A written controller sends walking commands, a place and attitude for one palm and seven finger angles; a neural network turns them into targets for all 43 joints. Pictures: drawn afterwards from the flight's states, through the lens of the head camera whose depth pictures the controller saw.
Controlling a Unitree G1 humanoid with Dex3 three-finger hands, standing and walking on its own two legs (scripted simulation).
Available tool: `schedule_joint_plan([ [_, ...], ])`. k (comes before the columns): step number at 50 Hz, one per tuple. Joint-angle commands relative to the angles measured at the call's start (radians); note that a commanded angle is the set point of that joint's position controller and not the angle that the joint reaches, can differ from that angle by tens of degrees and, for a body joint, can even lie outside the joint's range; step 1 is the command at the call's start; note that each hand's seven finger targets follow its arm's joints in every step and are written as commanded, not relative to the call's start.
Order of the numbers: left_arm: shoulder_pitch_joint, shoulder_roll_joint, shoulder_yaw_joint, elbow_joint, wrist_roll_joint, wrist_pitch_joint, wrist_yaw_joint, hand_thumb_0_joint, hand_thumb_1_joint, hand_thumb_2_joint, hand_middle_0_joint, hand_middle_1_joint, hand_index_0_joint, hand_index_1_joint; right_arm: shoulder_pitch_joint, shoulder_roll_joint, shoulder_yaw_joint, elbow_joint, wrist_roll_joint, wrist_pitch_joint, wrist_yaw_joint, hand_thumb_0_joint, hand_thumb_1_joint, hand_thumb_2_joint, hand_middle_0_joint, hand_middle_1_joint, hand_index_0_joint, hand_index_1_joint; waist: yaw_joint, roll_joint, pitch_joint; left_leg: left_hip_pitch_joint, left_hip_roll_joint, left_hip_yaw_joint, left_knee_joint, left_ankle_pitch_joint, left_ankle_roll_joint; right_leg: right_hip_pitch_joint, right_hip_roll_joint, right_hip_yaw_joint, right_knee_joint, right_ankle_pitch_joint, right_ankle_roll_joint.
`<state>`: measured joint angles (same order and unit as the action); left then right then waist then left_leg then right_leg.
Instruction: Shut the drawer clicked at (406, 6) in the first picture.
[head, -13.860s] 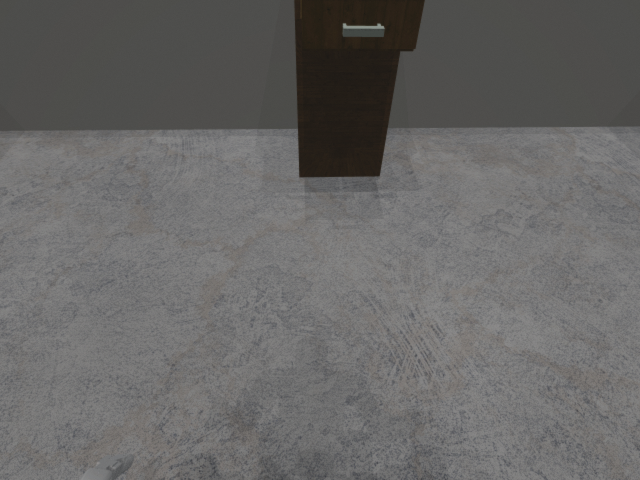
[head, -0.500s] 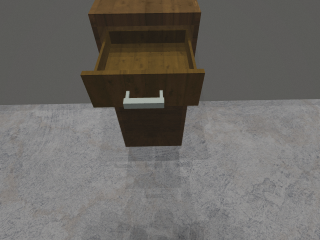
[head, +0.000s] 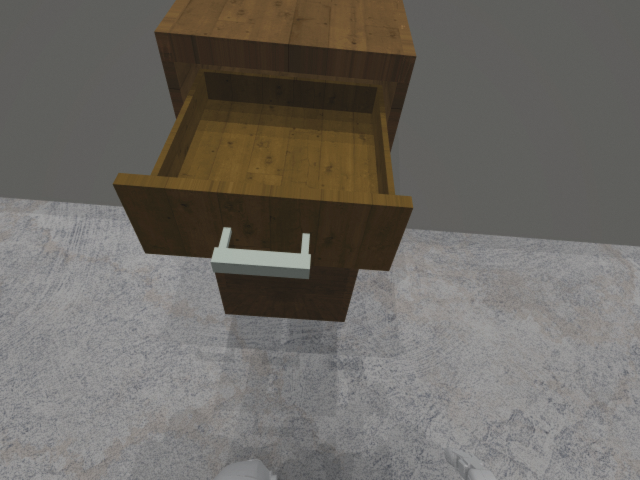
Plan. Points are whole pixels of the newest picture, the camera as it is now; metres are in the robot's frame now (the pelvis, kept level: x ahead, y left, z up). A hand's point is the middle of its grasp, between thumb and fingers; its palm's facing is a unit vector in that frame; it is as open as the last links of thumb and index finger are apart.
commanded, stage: shuffle to correct the standing spot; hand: left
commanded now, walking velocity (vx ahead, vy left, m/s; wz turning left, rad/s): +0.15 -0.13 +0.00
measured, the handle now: (264, 250) +0.37 +0.11 +0.06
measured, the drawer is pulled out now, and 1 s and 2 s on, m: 0.29 0.29 0.29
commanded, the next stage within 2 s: come to a stop and stand still in 0.24 s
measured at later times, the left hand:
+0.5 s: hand out of the picture +0.10 +0.07 -0.15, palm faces +0.07 -0.98 -0.17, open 7.4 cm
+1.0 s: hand out of the picture +0.11 +0.05 -0.14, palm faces +0.08 -0.96 -0.28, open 7.4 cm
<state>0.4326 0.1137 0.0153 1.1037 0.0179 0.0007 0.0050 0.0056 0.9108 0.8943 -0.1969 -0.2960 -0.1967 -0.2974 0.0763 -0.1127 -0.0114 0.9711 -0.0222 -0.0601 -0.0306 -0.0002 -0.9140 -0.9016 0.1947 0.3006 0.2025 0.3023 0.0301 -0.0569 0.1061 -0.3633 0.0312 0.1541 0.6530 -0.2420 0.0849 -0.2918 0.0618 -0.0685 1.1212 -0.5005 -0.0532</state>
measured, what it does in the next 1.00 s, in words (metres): steps to the right: right foot, then left foot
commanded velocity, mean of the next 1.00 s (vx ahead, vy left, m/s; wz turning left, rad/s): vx -0.03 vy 0.01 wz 0.00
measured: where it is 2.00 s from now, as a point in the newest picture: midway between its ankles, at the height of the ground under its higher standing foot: outside the picture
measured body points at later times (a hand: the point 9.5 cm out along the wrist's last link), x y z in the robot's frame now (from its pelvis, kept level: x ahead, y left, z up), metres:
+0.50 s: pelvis +0.10 -0.09 +0.02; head +0.14 -0.09 +0.47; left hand +0.10 +0.13 -0.14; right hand +0.14 -0.34 -0.13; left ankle +0.11 +0.02 -0.68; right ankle +0.08 -0.21 -0.72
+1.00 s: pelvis +0.08 -0.14 +0.02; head +0.12 -0.17 +0.47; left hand +0.11 +0.10 -0.12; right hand +0.18 -0.38 -0.14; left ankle +0.07 -0.01 -0.67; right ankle +0.07 -0.23 -0.72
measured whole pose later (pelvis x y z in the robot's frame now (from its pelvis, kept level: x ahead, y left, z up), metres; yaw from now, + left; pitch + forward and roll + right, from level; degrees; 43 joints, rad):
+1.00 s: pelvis +0.08 -0.14 +0.02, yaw +3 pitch +0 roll +2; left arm 0.24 0.17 0.03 0.97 0.03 0.02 0.03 0.00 0.91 0.89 -0.19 -0.30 -0.19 -0.30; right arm 0.13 -0.20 -0.05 0.98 -0.01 0.07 -0.01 0.00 -0.91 -0.90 0.20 0.30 0.20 0.30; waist 0.01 0.02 0.08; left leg -0.40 -0.02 0.01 0.88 -0.45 -0.03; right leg -0.23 -0.01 -0.04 0.56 -0.32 -0.05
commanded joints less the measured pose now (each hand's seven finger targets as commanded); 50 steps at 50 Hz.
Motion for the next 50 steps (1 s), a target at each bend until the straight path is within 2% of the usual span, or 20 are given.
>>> schedule_joint_plan([
  [1, -0.008, 0.086, 0.041, -0.118, 0.020, 0.003, -0.009, 0.000, 0.900, 0.900, -0.200, -0.300, -0.200, -0.300, 0.130, -0.171, -0.045, -0.003, -0.001, 0.008, -0.017, 0.000, -0.900, -0.900, 0.200, 0.300, 0.200, 0.300, -0.012, 0.160, 0.044, -0.032, 0.370, -0.438, -0.469, -0.069, 0.141, -0.262, -0.160, 0.147, 0.179, 0.118, 0.038],
  [5, 0.040, 0.055, 0.044, -0.113, 0.011, 0.029, -0.021, 0.000, 0.900, 0.900, -0.200, -0.300, -0.200, -0.300, 0.085, -0.185, -0.065, -0.034, -0.013, 0.013, 0.000, 0.000, -0.900, -0.900, 0.200, 0.300, 0.200, 0.300, 0.027, 0.221, -0.016, -0.170, 0.231, -0.204, -0.470, -0.172, 0.063, -0.092, -0.148, 0.032, -0.060, 0.201, 0.060],
  [13, -0.060, 0.120, 0.047, -0.155, 0.014, -0.001, -0.027, 0.000, 0.900, 0.900, -0.200, -0.300, -0.200, -0.300, 0.170, -0.253, -0.094, -0.025, -0.020, 0.057, 0.012, 0.000, -0.900, -0.900, 0.200, 0.300, 0.200, 0.300, -0.025, 0.167, -0.111, -0.024, 0.191, -0.235, -0.286, -0.306, -0.010, 0.082, -0.083, -0.076, -0.597, 0.188, 0.089],
  [14, -0.027, 0.149, 0.050, -0.143, 0.014, -0.007, -0.024, 0.000, 0.900, 0.900, -0.200, -0.300, -0.200, -0.300, 0.186, -0.227, -0.088, -0.020, -0.018, 0.058, 0.014, 0.000, -0.900, -0.900, 0.200, 0.300, 0.200, 0.300, -0.011, 0.098, -0.125, -0.053, 0.141, -0.189, -0.179, -0.272, -0.041, 0.153, -0.092, -0.043, -0.683, 0.189, 0.079],
  [16, 0.048, 0.300, 0.079, -0.122, 0.016, -0.013, -0.005, 0.000, 0.900, 0.900, -0.200, -0.300, -0.200, -0.300, 0.129, -0.104, -0.052, -0.075, -0.005, 0.055, 0.018, 0.000, -0.900, -0.900, 0.200, 0.300, 0.200, 0.300, 0.047, -0.298, -0.117, -0.332, -0.002, -0.025, 0.265, -0.389, -0.099, 0.264, -0.434, 0.398, -0.916, 0.193, -0.070],
  [17, 0.065, 0.290, 0.072, -0.124, 0.011, -0.013, 0.000, 0.000, 0.900, 0.900, -0.200, -0.300, -0.200, -0.300, 0.087, -0.127, -0.053, -0.091, -0.004, 0.057, 0.015, 0.000, -0.900, -0.900, 0.200, 0.300, 0.200, 0.300, 0.063, -0.148, -0.114, -0.329, 0.028, -0.096, 0.394, -0.384, -0.085, 0.232, -0.478, 0.410, -0.923, 0.256, -0.141],
  [20, -0.063, 0.192, 0.045, -0.114, 0.010, -0.037, 0.015, 0.000, 0.900, 0.900, -0.200, -0.300, -0.200, -0.300, 0.149, -0.125, -0.044, -0.033, -0.002, 0.051, 0.011, 0.000, -0.900, -0.900, 0.200, 0.300, 0.200, 0.300, -0.019, -0.115, -0.110, -0.243, 0.066, -0.120, 0.409, -0.266, -0.113, 0.209, -0.379, 0.218, -0.767, 0.823, -0.124],
  [24, -0.095, 0.199, 0.034, -0.113, 0.008, -0.034, 0.029, 0.000, 0.900, 0.900, -0.200, -0.300, -0.200, -0.300, 0.178, -0.076, -0.016, 0.011, 0.020, 0.052, 0.011, 0.000, -0.900, -0.900, 0.200, 0.300, 0.200, 0.300, -0.022, -0.085, -0.126, -0.017, -0.011, -0.061, -0.007, -0.105, -0.132, 0.207, -0.312, 0.108, -0.660, 1.109, -0.082],
  [26, -0.101, 0.217, 0.039, -0.112, -0.006, -0.021, 0.034, 0.000, 0.900, 0.900, -0.200, -0.300, -0.200, -0.300, 0.205, -0.104, -0.026, 0.016, 0.020, 0.062, 0.003, 0.000, -0.900, -0.900, 0.200, 0.300, 0.200, 0.300, -0.032, -0.098, -0.145, 0.095, -0.034, -0.050, -0.167, 0.061, -0.132, 0.195, -0.304, 0.119, -0.598, 1.071, -0.058],
  [28, -0.103, 0.199, 0.046, -0.129, -0.011, -0.004, 0.036, 0.000, 0.900, 0.900, -0.200, -0.300, -0.200, -0.300, 0.232, -0.175, -0.046, 0.015, 0.011, 0.060, -0.006, 0.000, -0.900, -0.900, 0.200, 0.300, 0.200, 0.300, -0.037, 0.026, -0.170, 0.267, 0.071, -0.117, -0.219, 0.517, -0.086, 0.088, -0.244, 0.081, -0.517, 0.837, 0.004],
  [30, -0.089, 0.142, 0.035, -0.141, -0.009, 0.014, 0.048, 0.000, 0.900, 0.900, -0.200, -0.300, -0.200, -0.300, 0.247, -0.234, -0.063, 0.005, 0.007, 0.072, -0.011, 0.000, -0.900, -0.900, 0.200, 0.300, 0.200, 0.300, -0.040, 0.209, -0.166, 0.327, 0.267, -0.269, -0.201, 0.982, 0.057, -0.032, -0.124, 0.016, -0.378, 0.096, 0.062],
  [32, -0.102, 0.137, 0.040, -0.140, -0.008, 0.034, 0.051, 0.000, 0.900, 0.900, -0.200, -0.300, -0.200, -0.300, 0.191, -0.224, -0.054, -0.011, 0.005, 0.075, -0.020, 0.000, -0.900, -0.900, 0.200, 0.300, 0.200, 0.300, -0.031, 0.315, -0.130, 0.240, 0.294, -0.323, -0.265, 0.973, 0.141, -0.061, -0.095, 0.068, -0.157, -0.144, 0.067],
  [34, -0.129, 0.138, 0.050, -0.141, -0.007, 0.043, 0.049, 0.000, 0.900, 0.900, -0.200, -0.300, -0.200, -0.300, 0.145, -0.206, -0.055, -0.034, -0.001, 0.083, -0.021, 0.000, -0.900, -0.900, 0.200, 0.300, 0.200, 0.300, -0.029, 0.253, -0.120, 0.203, 0.281, -0.308, -0.263, 0.841, 0.156, -0.075, -0.105, 0.088, -0.106, -0.115, 0.062],
  [40, -0.044, 0.108, 0.045, -0.135, 0.003, 0.032, 0.035, 0.000, 0.900, 0.900, -0.200, -0.300, -0.200, -0.300, 0.082, -0.220, -0.074, -0.063, -0.002, 0.095, -0.006, 0.000, -0.900, -0.900, 0.200, 0.300, 0.200, 0.300, 0.020, 0.099, -0.213, 0.144, 0.194, -0.249, -0.180, 0.368, 0.061, 0.112, -0.100, 0.030, -0.546, 0.186, 0.076],
  [41, -0.037, 0.136, 0.046, -0.137, 0.011, 0.025, 0.037, 0.000, 0.900, 0.900, -0.200, -0.300, -0.200, -0.300, 0.083, -0.187, -0.069, -0.064, 0.006, 0.099, 0.001, 0.000, -0.900, -0.900, 0.200, 0.300, 0.200, 0.300, 0.022, -0.009, -0.169, 0.071, 0.121, -0.213, -0.121, 0.148, 0.003, 0.136, -0.131, 0.089, -0.715, 0.300, 0.076],
  [42, -0.077, 0.216, 0.052, -0.152, 0.021, 0.015, 0.038, 0.000, 0.900, 0.900, -0.200, -0.300, -0.200, -0.300, 0.099, -0.133, -0.064, -0.079, 0.013, 0.107, 0.008, 0.000, -0.900, -0.900, 0.200, 0.300, 0.200, 0.300, -0.004, -0.235, -0.118, -0.023, -0.001, -0.130, -0.026, -0.101, -0.076, 0.102, -0.310, 0.340, -0.826, 0.365, 0.015],
  [43, -0.133, 0.256, 0.055, -0.179, 0.017, 0.013, 0.036, 0.000, 0.900, 0.900, -0.200, -0.300, -0.200, -0.300, 0.071, -0.136, -0.067, -0.090, 0.009, 0.119, 0.013, 0.000, -0.900, -0.900, 0.200, 0.300, 0.200, 0.300, -0.001, -0.262, -0.050, -0.032, -0.042, -0.133, 0.119, -0.264, -0.107, -0.027, -0.451, 0.440, -0.889, 0.416, -0.093],
  [44, -0.177, 0.268, 0.054, -0.196, 0.017, 0.013, 0.033, 0.000, 0.900, 0.900, -0.200, -0.300, -0.200, -0.300, 0.066, -0.143, -0.071, -0.085, 0.006, 0.124, 0.018, 0.000, -0.900, -0.900, 0.200, 0.300, 0.200, 0.300, -0.011, -0.158, -0.053, 0.007, -0.036, -0.179, 0.245, -0.286, -0.108, -0.106, -0.453, 0.398, -0.883, 0.380, -0.152],
  [46, -0.223, 0.218, 0.048, -0.201, 0.013, 0.001, 0.035, 0.000, 0.900, 0.900, -0.200, -0.300, -0.200, -0.300, 0.064, -0.132, -0.063, -0.050, 0.003, 0.121, 0.017, 0.000, -0.900, -0.900, 0.200, 0.300, 0.200, 0.300, -0.034, -0.137, -0.028, -0.060, -0.033, -0.186, 0.337, -0.225, -0.106, -0.026, -0.342, 0.320, -0.813, 0.586, -0.132],
  [50, -0.139, 0.228, 0.048, -0.176, 0.012, -0.013, 0.036, 0.000, 0.900, 0.900, -0.200, -0.300, -0.200, -0.300, 0.084, -0.119, -0.048, -0.032, 0.019, 0.099, 0.014, 0.000, -0.900, -0.900, 0.200, 0.300, 0.200, 0.300, -0.004, -0.108, -0.127, -0.042, -0.037, -0.139, 0.138, -0.235, -0.128, 0.222, -0.307, 0.227, -0.696, 0.967, -0.127],
])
